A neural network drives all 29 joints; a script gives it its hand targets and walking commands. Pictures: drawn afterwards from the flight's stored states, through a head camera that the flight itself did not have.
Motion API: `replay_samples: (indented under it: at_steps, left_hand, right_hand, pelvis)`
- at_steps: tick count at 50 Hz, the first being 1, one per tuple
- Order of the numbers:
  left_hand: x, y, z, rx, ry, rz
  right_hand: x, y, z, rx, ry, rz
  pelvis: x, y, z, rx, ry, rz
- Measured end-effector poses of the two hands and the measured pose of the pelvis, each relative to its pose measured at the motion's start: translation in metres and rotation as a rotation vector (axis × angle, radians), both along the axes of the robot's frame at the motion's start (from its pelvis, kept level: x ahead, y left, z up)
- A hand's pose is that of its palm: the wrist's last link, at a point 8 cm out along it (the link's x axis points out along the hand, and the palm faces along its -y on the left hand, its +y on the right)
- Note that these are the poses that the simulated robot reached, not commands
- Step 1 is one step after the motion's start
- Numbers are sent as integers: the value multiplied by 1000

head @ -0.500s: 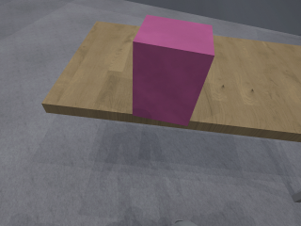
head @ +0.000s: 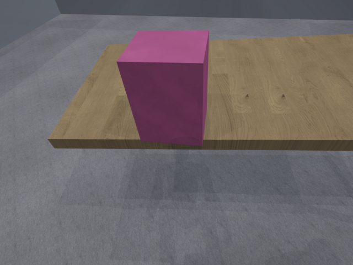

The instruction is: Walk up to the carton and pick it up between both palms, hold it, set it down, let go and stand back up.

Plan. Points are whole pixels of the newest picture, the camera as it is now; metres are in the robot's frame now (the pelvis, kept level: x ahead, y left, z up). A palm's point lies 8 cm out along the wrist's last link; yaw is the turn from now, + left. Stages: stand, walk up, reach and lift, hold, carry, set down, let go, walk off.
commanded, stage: walk up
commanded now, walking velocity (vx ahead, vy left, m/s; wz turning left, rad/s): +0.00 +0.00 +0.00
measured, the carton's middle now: (171, 90) +0.55 +0.03 +0.11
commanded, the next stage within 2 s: none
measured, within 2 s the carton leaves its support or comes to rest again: neither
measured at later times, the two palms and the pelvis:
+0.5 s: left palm out of the picture +0.03 +0.32 -0.15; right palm out of the picture +0.09 -0.18 -0.13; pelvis +0.08 +0.07 -0.01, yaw -6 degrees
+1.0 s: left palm (90, 242) +0.24 +0.28 -0.14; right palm out of the picture +0.12 -0.13 -0.15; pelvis +0.18 +0.07 +0.00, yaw -4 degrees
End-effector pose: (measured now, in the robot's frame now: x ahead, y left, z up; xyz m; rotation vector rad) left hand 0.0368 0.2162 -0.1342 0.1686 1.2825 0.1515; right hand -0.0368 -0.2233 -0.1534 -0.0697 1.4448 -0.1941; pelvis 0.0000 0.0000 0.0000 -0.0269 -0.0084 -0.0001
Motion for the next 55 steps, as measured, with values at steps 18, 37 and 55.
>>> replay_samples:
  at_steps: [18, 37, 55]
  left_hand:
    - [-66, 60, 1, 36, 232, 110]
    - [175, 75, -19, -52, -14, -79]
    - [182, 62, -14, -19, 58, -21]
  right_hand:
    - [102, -2, 21, -90, -158, 50]
    - [100, 113, 15, 10, 44, -48]
    - [176, 81, 3, -10, 23, -19]
  pelvis:
    - [37, 36, 1, 38, 34, -65]
    - [134, 79, -2, 29, 4, -85]
    - [183, 65, -2, 12, -25, -66]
